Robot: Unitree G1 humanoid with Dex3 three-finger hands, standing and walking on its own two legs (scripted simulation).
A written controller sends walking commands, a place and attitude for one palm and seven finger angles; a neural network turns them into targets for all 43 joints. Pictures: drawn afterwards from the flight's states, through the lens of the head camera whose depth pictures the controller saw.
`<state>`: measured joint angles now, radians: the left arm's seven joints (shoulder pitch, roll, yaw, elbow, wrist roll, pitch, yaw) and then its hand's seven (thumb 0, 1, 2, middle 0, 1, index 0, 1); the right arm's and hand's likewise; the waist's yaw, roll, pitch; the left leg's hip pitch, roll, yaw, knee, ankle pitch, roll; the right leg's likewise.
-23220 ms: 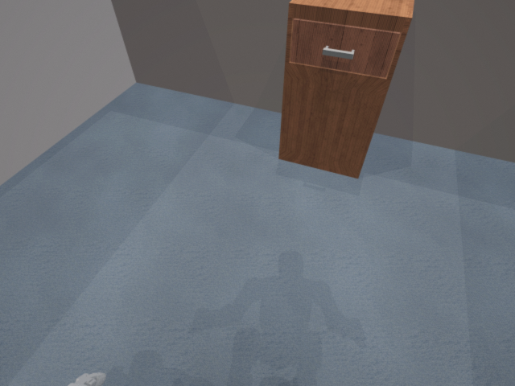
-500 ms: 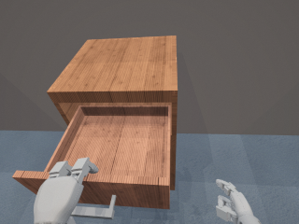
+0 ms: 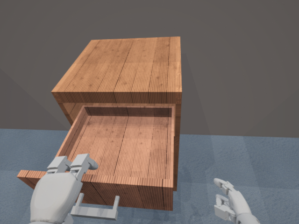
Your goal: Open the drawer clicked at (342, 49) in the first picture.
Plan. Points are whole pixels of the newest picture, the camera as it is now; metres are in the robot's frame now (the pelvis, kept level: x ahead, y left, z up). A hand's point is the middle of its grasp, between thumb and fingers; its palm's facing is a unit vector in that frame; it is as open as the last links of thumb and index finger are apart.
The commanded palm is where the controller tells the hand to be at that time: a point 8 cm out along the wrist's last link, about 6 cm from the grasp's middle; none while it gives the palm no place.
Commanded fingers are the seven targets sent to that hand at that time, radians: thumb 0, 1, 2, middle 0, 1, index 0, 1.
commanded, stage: draw the hand back to the body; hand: left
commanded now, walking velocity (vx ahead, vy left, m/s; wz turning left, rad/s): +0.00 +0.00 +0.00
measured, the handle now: (96, 205) +0.18 +0.20 -0.06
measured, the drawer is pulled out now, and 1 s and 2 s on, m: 0.30 0.30 0.30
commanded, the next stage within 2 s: step back with the hand held close in 1.46 s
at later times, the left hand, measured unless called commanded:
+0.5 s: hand (51, 189) +0.15 +0.24 +0.11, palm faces +0.11 -0.31 -0.95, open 13.8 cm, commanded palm +0.12 +0.24 +0.17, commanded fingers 0.00 -0.40 0.34 -0.29 -1.13 -0.29 -1.13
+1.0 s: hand (45, 164) +0.18 +0.24 +0.17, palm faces +0.37 -0.84 -0.40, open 10.9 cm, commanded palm +0.12 +0.28 +0.19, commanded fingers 0.00 0.48 0.72 -0.23 -0.57 -0.23 -0.57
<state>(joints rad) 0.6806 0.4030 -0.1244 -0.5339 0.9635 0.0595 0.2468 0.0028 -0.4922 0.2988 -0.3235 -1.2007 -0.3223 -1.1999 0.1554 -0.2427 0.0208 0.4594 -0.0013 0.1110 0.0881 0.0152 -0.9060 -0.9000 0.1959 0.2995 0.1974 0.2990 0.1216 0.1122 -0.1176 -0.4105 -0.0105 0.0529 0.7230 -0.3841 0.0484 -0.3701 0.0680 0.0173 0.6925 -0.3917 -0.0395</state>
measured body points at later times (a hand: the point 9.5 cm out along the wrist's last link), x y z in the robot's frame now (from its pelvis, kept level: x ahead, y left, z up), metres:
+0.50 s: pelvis +0.00 +0.01 +0.01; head -0.01 -0.03 +0.46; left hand +0.14 +0.25 +0.16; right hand +0.23 -0.19 -0.07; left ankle -0.01 +0.09 -0.72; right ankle -0.02 -0.10 -0.72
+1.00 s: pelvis +0.01 +0.01 +0.02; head +0.00 -0.01 +0.47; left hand +0.15 +0.28 +0.19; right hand +0.22 -0.19 -0.06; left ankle -0.01 +0.09 -0.72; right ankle -0.02 -0.10 -0.72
